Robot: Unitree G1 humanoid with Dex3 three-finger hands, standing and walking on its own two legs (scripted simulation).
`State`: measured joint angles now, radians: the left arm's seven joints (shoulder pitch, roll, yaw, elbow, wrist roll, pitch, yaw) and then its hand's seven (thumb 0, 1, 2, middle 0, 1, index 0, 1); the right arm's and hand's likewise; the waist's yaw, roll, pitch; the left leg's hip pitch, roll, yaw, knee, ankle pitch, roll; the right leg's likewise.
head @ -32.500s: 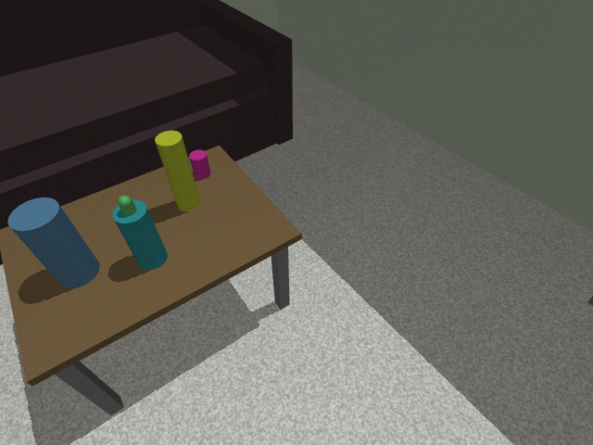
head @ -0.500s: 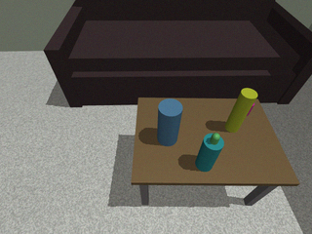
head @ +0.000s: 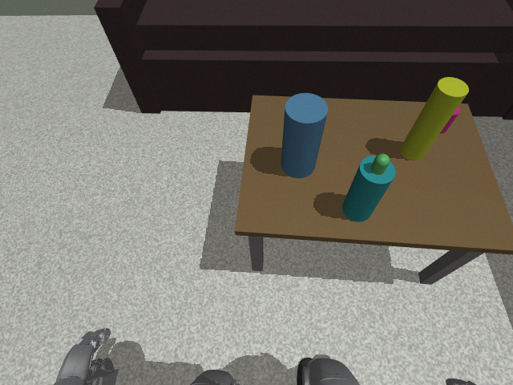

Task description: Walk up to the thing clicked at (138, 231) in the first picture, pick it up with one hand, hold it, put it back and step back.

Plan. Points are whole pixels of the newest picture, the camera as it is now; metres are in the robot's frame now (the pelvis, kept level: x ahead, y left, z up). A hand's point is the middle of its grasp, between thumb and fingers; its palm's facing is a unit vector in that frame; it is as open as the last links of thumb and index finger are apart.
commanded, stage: step back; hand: right
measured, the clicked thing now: (368, 186) +0.56 -0.25 -0.21
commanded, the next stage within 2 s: none
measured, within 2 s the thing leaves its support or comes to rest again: neither
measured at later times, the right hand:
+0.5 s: hand out of the picture -0.01 -0.26 -0.15, palm faces +0.08 +0.93 -0.35, open 7.4 cm
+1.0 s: hand out of the picture -0.18 -0.22 -0.12, palm faces +0.03 +0.90 -0.44, open 7.4 cm
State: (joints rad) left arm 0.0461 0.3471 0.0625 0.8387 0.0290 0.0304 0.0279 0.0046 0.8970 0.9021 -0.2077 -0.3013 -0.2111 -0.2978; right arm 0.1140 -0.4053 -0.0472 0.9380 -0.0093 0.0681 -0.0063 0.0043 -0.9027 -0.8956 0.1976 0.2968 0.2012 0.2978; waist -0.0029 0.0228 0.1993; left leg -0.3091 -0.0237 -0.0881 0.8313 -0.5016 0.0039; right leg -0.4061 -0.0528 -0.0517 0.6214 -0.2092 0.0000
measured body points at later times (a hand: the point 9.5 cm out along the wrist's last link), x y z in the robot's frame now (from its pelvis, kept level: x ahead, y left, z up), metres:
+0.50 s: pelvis -0.12 +0.01 +0.00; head -0.05 -0.01 +0.44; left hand -0.02 +0.32 -0.11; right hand -0.01 -0.30 -0.13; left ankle -0.06 +0.14 -0.70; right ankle -0.14 -0.10 -0.72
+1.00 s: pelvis -0.25 +0.05 +0.01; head -0.19 +0.08 +0.46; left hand -0.11 +0.36 -0.12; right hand -0.18 -0.26 -0.09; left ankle -0.20 +0.16 -0.72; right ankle -0.31 -0.10 -0.62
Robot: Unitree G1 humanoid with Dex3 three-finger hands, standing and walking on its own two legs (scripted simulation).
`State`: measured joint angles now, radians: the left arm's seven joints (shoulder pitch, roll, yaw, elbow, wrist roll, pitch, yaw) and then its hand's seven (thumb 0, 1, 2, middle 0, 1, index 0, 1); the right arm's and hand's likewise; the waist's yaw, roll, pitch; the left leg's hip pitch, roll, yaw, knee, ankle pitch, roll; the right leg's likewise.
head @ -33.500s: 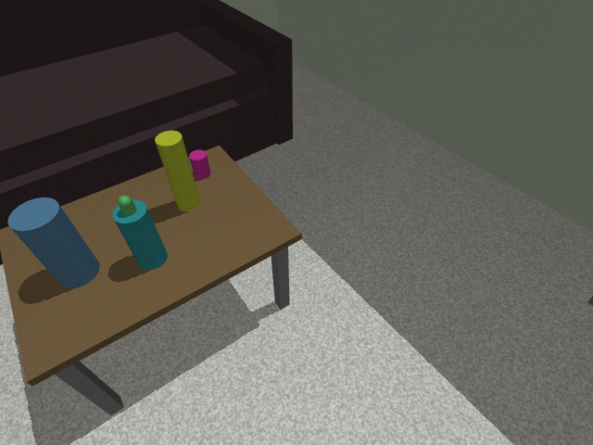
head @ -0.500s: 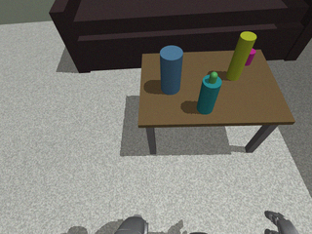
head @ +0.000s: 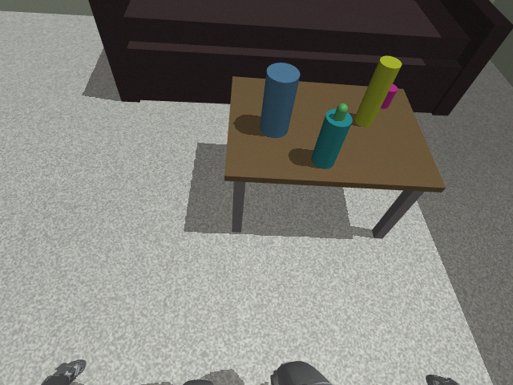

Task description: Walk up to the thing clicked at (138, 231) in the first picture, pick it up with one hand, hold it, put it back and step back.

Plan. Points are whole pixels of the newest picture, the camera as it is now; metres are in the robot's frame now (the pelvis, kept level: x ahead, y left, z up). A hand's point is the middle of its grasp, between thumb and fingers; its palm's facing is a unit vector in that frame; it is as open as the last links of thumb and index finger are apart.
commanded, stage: step back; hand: right
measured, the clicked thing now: (332, 135) +0.83 -0.24 -0.22
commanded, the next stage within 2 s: stand in 1.80 s
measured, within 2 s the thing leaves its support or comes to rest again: neither
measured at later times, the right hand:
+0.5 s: hand out of the picture -0.09 -0.31 -0.17, palm faces -0.05 +0.93 -0.37, open 7.4 cm
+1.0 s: hand out of the picture -0.19 -0.32 -0.14, palm faces +0.00 +0.92 -0.38, open 7.4 cm
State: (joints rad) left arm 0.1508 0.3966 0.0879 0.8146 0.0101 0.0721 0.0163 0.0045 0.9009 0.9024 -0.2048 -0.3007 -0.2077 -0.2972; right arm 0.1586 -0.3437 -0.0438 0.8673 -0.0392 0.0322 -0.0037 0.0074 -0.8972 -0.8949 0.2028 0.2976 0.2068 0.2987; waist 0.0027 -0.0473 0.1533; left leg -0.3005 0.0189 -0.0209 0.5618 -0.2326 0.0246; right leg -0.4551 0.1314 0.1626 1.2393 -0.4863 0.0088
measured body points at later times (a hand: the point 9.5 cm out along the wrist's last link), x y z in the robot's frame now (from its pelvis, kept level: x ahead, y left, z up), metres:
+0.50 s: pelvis -0.17 -0.04 -0.01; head -0.11 -0.06 +0.44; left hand -0.06 +0.28 -0.10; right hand -0.09 -0.35 -0.14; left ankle -0.20 +0.10 -0.69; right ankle -0.12 -0.15 -0.73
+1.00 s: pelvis -0.30 -0.05 -0.01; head -0.29 -0.05 +0.44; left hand -0.26 +0.26 -0.13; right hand -0.19 -0.37 -0.12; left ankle -0.25 +0.08 -0.71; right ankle -0.33 -0.18 -0.73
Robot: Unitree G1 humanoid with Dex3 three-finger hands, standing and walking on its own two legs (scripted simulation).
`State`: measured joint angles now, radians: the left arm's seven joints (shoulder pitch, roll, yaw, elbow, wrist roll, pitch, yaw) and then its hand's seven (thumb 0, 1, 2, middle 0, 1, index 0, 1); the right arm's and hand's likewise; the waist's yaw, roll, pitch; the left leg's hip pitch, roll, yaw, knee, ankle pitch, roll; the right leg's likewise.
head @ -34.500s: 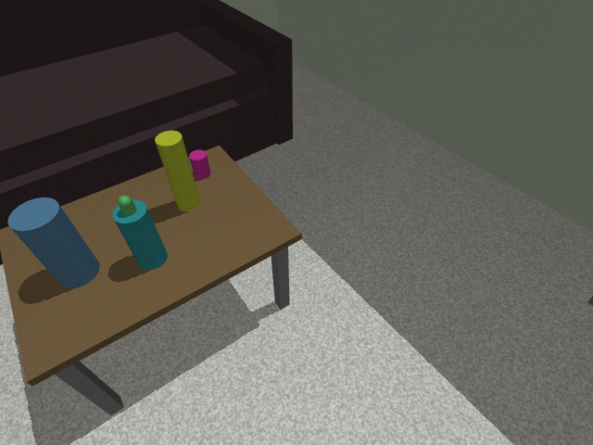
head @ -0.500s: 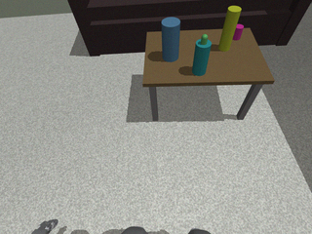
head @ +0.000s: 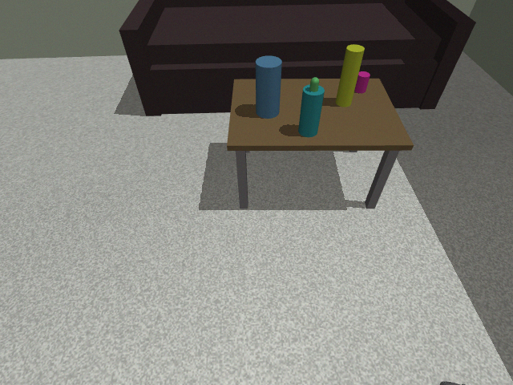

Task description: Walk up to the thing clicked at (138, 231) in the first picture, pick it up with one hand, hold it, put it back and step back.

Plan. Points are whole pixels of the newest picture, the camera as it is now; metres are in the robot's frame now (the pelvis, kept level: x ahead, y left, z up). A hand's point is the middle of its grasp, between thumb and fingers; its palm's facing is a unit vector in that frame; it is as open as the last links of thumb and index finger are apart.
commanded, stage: step back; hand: right
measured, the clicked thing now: (311, 106) +1.13 -0.14 -0.21
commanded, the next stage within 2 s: stand in 0.80 s
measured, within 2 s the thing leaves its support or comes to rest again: neither
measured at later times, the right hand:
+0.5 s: hand out of the picture +0.07 -0.24 -0.15, palm faces -0.04 +0.94 -0.35, open 7.4 cm
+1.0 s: hand (396, 384) +0.18 -0.21 -0.13, palm faces -0.07 +0.94 -0.34, open 7.4 cm
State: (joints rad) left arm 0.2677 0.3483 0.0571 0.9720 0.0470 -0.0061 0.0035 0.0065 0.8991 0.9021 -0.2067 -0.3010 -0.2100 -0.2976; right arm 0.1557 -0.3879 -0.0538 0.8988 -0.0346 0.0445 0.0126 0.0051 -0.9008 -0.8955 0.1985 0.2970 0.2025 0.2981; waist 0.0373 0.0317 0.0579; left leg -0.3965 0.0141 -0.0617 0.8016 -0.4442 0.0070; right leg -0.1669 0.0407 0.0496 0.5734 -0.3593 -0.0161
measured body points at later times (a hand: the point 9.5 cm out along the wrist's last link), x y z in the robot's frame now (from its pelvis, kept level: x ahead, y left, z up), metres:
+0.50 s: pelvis +0.01 +0.02 +0.00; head +0.02 +0.02 +0.45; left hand +0.08 +0.34 -0.11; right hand +0.07 -0.29 -0.12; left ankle +0.02 +0.14 -0.72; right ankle +0.00 -0.10 -0.73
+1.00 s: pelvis +0.05 +0.03 +0.01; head +0.07 +0.04 +0.46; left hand +0.12 +0.34 -0.12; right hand +0.18 -0.26 -0.11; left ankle +0.05 +0.15 -0.73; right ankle +0.01 -0.10 -0.73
